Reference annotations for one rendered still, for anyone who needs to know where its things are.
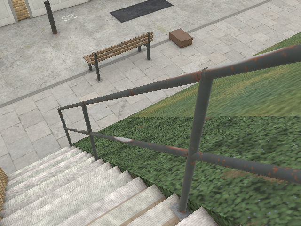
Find stairs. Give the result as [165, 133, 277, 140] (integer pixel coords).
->
[0, 145, 242, 226]

